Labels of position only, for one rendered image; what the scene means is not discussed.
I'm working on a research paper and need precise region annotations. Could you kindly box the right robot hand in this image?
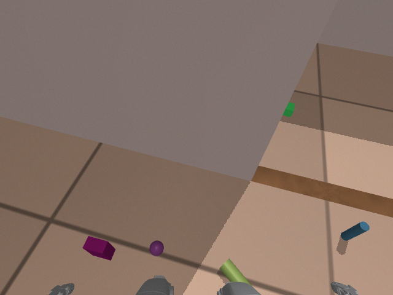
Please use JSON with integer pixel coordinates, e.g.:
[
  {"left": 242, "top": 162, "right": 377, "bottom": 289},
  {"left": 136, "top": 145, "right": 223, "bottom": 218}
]
[{"left": 331, "top": 282, "right": 358, "bottom": 295}]

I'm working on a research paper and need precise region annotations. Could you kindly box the left robot hand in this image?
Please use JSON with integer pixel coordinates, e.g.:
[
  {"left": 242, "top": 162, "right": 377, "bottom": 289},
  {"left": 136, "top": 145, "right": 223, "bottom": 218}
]
[{"left": 49, "top": 283, "right": 74, "bottom": 295}]

